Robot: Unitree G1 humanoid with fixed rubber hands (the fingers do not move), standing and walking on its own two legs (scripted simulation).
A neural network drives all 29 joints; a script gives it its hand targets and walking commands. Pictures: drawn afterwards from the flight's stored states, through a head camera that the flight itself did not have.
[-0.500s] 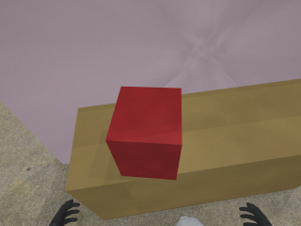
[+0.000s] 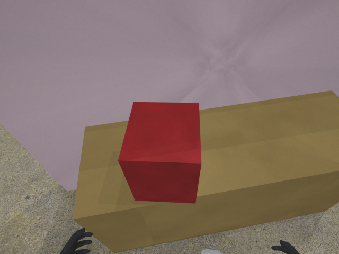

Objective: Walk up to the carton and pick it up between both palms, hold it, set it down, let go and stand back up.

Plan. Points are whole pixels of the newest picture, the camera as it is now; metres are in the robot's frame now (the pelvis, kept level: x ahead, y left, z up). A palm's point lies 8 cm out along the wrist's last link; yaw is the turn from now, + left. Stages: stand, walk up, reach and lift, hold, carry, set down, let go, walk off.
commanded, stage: walk up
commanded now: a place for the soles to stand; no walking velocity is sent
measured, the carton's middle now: (165, 154) +0.42 +0.03 -0.08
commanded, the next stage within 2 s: reach and lift in 0.10 s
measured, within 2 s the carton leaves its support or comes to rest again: neither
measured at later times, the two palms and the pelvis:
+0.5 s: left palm (80, 243) +0.17 +0.23 -0.06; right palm (282, 246) +0.16 -0.24 -0.08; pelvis +0.00 -0.03 +0.00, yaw +7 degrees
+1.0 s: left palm (70, 243) +0.16 +0.24 -0.03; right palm (265, 228) +0.19 -0.20 -0.04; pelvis +0.02 -0.03 +0.02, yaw +9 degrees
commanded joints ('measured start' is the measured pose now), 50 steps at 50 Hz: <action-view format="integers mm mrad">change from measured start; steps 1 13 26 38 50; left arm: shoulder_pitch -32 -261 -214 -162 -123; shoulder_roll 174 105 156 205 216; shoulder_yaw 49 -14 45 36 15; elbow -102 -310 -305 -267 -263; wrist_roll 1 37 -7 -89 -131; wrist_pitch -22 310 153 -39 -191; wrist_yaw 5 12 -30 -86 -120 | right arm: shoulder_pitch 14 -67 -3 46 27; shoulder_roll -153 -93 85 196 261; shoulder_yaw -41 -171 -76 -25 2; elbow -81 -51 -167 -206 -183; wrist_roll -1 -55 -18 31 75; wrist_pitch -21 -223 -267 -361 -453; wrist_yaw -5 9 -77 -123 -158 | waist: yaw -4 -15 -11 -1 14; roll -51 -72 -4 5 57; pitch -45 -82 -37 -21 -16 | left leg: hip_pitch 13 -57 -68 -8 27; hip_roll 140 54 -9 -19 -21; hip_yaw -217 -197 -158 -178 -221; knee -225 -112 -212 -268 -275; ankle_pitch -38 -58 25 82 127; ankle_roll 27 -36 -28 -21 -45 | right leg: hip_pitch -55 58 231 259 271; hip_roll -55 -5 -32 -50 -51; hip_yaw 103 -172 -99 -91 -99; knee -134 -41 -176 -271 -297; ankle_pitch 15 -30 18 17 48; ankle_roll -81 -94 -69 -68 -75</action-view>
